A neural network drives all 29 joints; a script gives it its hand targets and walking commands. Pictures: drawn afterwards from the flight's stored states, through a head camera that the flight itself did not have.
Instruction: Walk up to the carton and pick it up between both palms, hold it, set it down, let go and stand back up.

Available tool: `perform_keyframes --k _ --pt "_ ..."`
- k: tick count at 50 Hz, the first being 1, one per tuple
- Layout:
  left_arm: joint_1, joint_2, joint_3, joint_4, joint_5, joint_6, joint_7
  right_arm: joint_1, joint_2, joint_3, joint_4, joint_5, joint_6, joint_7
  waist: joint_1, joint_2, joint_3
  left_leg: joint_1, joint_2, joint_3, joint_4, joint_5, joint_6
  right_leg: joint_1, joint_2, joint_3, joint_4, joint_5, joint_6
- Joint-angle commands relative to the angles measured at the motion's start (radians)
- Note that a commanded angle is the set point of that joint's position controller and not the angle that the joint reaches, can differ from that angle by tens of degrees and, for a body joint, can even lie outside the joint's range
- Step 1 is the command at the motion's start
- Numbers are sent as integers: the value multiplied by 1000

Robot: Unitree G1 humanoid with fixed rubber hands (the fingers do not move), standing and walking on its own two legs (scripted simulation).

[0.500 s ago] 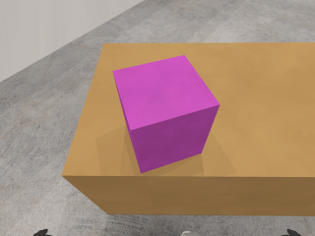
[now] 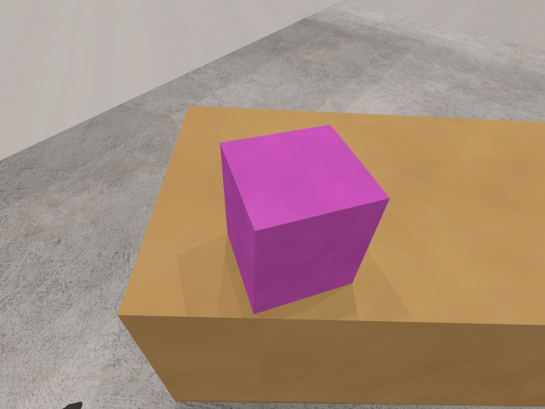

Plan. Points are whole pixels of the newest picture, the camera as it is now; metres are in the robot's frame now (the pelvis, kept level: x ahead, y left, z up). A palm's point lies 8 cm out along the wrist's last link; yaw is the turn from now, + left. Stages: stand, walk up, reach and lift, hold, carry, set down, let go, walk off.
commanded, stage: walk up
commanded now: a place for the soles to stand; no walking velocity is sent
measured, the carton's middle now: (291, 219) +0.45 -0.02 +0.00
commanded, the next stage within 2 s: reach and lift in 0.86 s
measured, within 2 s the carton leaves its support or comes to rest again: neither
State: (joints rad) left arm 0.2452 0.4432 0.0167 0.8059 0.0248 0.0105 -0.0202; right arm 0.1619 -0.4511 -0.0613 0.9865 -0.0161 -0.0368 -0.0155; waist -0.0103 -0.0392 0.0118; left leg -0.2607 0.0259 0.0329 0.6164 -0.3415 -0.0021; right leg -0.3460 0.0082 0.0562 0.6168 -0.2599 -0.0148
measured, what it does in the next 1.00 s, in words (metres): stands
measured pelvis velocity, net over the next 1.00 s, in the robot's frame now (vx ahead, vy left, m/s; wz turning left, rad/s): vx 0.01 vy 0.00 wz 0.00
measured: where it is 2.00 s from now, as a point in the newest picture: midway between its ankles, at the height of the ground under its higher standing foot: outside the picture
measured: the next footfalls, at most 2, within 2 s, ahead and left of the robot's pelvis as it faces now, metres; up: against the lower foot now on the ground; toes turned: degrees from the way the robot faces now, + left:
none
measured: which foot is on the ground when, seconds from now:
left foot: down 0.00-1.00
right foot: down 0.00-1.00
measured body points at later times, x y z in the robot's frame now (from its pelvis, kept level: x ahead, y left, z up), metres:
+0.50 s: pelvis +0.01 +0.00 +0.00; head +0.02 +0.02 +0.45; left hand +0.12 +0.32 -0.11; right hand +0.12 -0.34 -0.08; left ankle -0.01 +0.13 -0.73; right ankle +0.05 -0.13 -0.73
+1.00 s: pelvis +0.01 +0.00 +0.00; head +0.04 +0.01 +0.45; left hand +0.14 +0.32 -0.11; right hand +0.14 -0.33 -0.09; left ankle -0.01 +0.13 -0.73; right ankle +0.05 -0.13 -0.73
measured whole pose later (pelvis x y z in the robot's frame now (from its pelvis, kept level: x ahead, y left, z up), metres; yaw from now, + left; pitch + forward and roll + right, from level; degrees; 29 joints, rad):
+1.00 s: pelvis +0.01 +0.00 +0.00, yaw +0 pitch -1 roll +0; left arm 0.12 0.42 0.02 0.69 0.04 0.31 0.02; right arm 0.07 -0.41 -0.13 1.01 -0.06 -0.19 0.07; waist -0.01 -0.03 0.10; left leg -0.25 0.03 0.03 0.62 -0.35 -0.01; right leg -0.34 0.01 0.06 0.63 -0.27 0.00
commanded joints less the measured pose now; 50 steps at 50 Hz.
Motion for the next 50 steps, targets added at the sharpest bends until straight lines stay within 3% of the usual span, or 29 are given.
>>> perform_keyframes --k 1,3,4,6,7,8,13,15,17,18,20,23,26,29,30,31,32,33,36,37,40,42,43,44,46,47,48,49,50 --pt "-69 150 48 21 -2 -31 -8 -62 -189 -11 -51 -8 -41 5 17 72 -28 60 107 -104 -217 -27 66 11 -88 152 -166 15 -54" --pt "-80 168 57 23 -4 -35 -4 -44 -190 -8 -43 4 -42 0 17 27 -59 65 138 -114 -183 129 63 60 -76 97 -107 164 -50" --pt "-70 173 47 21 -5 -36 -1 -37 -197 -12 -58 8 -42 1 10 63 -69 75 129 -108 -155 238 63 74 -69 82 -83 241 -46" --pt "-83 170 53 17 -8 -33 4 -37 -183 -13 -65 7 -39 0 2 54 -86 89 139 -102 -127 312 57 103 -73 82 -78 238 -48" --pt "-81 170 53 10 -4 -31 7 -38 -180 -6 -71 12 -37 -5 11 -14 -81 84 151 -119 -138 299 69 98 -76 66 -72 245 -60" --pt "-70 158 53 23 -13 -26 6 -34 -213 -12 -44 4 -37 -4 10 73 -93 94 138 -92 -143 342 58 107 -71 77 -71 281 -48" --pt "-74 160 51 -4 -8 -33 8 -27 -167 -8 -69 5 -28 -7 -18 -10 -126 98 127 -86 -125 278 61 130 -113 114 -107 302 -70" --pt "-82 147 53 8 -13 -26 7 -47 -206 -11 -61 2 -30 -6 8 98 -67 63 145 -105 -147 347 68 106 -79 82 -92 296 -61" --pt "-79 148 43 8 -15 -29 4 -52 -196 -16 -66 7 -24 -1 7 38 -114 98 130 -78 -155 236 66 120 -89 79 -116 246 -50" --pt "-87 147 46 0 -8 -28 5 -43 -179 -19 -73 5 -22 0 -17 55 -96 93 113 -61 -149 198 60 104 -86 92 -116 250 -54" --pt "-95 174 48 8 -4 -26 5 -68 -160 -16 -78 6 -23 0 -4 25 -34 59 124 -100 -167 183 52 78 -82 86 -104 202 -65" --pt "-97 151 46 -6 -7 -24 2 -87 -189 -10 -66 -5 -24 0 4 103 -33 37 136 -106 -203 89 75 80 -77 96 -129 153 -52" --pt "-114 157 45 3 -3 -31 -2 -66 -184 -11 -61 1 -24 4 1 -5 -44 30 134 -130 -216 87 61 91 -88 108 -132 103 -61" --pt "-81 137 38 20 -16 -28 -6 -111 -181 -2 -78 3 -31 2 27 84 -61 23 127 -111 -218 92 56 102 -71 101 -133 123 -51" --pt "-111 128 31 16 -10 -30 -5 -102 -175 2 -67 10 -31 0 6 46 -50 24 123 -109 -218 63 68 91 -86 91 -139 123 -53" --pt "-85 150 39 23 -5 -24 -5 -115 -180 -4 -69 -2 -26 0 26 59 -40 29 126 -105 -226 4 65 78 -71 96 -144 76 -60" --pt "-79 140 35 16 0 -23 -2 -95 -186 -11 -60 -1 -28 -4 18 72 -6 24 123 -106 -226 38 60 52 -79 86 -135 151 -47" --pt "-98 150 36 16 -6 -28 -1 -72 -178 -7 -61 1 -29 -3 6 23 -18 40 122 -122 -208 94 52 49 -76 101 -111 145 -65" --pt "-79 140 38 24 -10 -34 -4 -109 -187 2 -66 -4 -27 3 21 68 -44 37 110 -98 -187 57 57 55 -88 131 -183 109 -52" --pt "-111 154 35 17 0 -34 -3 -104 -174 -3 -66 3 -22 7 6 10 -68 63 105 -107 -181 12 59 70 -89 127 -181 110 -64" --pt "-148 134 30 4 -8 -28 -3 -72 -170 -5 -46 -1 -25 2 -15 57 -17 42 102 -120 -257 15 55 49 -82 135 -193 122 -51" --pt "-108 146 40 8 -3 -28 3 -73 -209 -18 -46 -7 -29 4 5 129 -55 85 130 -102 -192 215 54 69 -72 74 -127 205 -42" --pt "-82 151 38 21 -6 -34 5 -99 -188 -5 -67 -1 -26 5 15 117 -79 110 113 -78 -177 191 51 64 -68 72 -138 209 -42" --pt "-432 93 23 -192 32 197 45 -281 -55 -131 -29 -103 -199 61 -39 194 78 -150 37 -5 -139 -142 -21 51 12 -158 -45 -69 -44" --pt "-350 24 41 -291 62 314 70 -179 -167 -181 -18 -124 -222 108 -70 249 142 -365 117 -9 -230 -295 39 269 76 -203 107 -17 -27" --pt "-376 18 64 -318 73 340 66 -191 -161 -151 -36 -118 -215 106 -50 201 119 -436 112 15 -211 -261 52 348 69 -191 109 11 -43" --pt "-379 22 68 -368 73 357 64 -174 -165 -164 -34 -113 -209 105 -85 216 95 -395 110 16 -213 -221 43 372 67 -193 96 52 -45" --pt "-371 47 77 -393 62 382 59 -182 -159 -168 -47 -98 -197 105 -67 178 58 -323 85 33 -184 -144 22 319 47 -182 70 50 -46" --pt "-352 51 66 -463 52 391 64 -147 -178 -186 -40 -97 -203 104 -90 222 14 -211 78 35 -157 -94 -4 272 43 -180 60 67 -47"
